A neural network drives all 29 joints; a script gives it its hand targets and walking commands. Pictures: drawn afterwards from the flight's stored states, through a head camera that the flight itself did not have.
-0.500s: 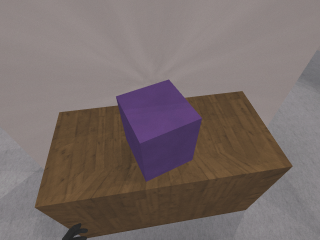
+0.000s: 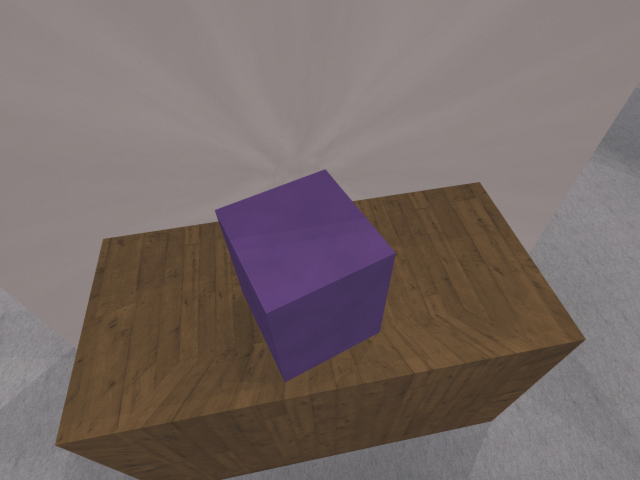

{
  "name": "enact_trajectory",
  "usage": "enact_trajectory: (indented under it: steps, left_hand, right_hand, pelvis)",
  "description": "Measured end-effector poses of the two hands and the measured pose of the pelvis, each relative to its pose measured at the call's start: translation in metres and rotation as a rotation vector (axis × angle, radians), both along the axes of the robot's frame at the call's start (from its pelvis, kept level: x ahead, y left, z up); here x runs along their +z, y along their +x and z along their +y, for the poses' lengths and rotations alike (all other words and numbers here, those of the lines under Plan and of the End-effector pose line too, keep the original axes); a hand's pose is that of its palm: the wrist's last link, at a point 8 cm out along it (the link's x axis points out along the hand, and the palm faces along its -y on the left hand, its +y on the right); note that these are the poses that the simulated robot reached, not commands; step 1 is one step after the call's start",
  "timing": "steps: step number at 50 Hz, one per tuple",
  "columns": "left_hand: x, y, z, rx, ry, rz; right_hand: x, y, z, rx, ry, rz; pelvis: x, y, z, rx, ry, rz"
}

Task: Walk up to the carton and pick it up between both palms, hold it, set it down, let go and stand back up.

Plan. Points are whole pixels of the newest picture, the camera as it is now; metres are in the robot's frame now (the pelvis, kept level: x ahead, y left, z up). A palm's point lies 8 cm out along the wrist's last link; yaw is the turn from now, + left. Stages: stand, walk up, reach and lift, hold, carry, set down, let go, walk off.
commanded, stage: walk up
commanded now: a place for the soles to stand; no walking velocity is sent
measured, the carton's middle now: (305, 277) +0.44 +0.07 -0.09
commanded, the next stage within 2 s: none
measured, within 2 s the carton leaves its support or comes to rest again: neither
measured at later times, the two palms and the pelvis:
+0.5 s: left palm out of the picture +0.12 +0.28 -0.11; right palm out of the picture +0.11 -0.24 -0.10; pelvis +0.02 +0.01 +0.00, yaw +6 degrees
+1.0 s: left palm out of the picture +0.04 +0.27 -0.12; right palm out of the picture +0.13 -0.24 -0.10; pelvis +0.01 +0.00 -0.01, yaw +13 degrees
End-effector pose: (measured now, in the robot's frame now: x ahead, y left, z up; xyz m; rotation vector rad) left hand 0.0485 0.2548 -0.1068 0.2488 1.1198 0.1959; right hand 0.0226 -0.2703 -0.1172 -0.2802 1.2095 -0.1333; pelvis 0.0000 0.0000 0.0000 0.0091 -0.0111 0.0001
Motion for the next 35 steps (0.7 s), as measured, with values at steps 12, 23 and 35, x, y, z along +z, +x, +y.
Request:
enact_trajectory:
  steps: [12, 23, 35]
  left_hand:
    - [-0.015, 0.054, 0.017, -0.011, -0.056, -0.067]
    - [-0.002, 0.072, 0.023, 0.012, -0.031, -0.129]
    - [-0.005, 0.037, 0.022, 0.089, -0.026, -0.101]
  right_hand:
    - [0.014, 0.053, 0.03, 0.015, -0.008, -0.115]
    - [0.017, 0.085, 0.032, 0.078, 0.004, -0.172]
    - [0.013, 0.09, 0.026, 0.137, 0.001, -0.154]
  pelvis:
    - [-0.004, 0.021, 0.017, 0.043, -0.013, -0.003]
    - [-0.002, 0.023, 0.016, 0.095, -0.018, -0.006]
    - [-0.004, 0.014, 0.006, 0.163, -0.023, -0.009]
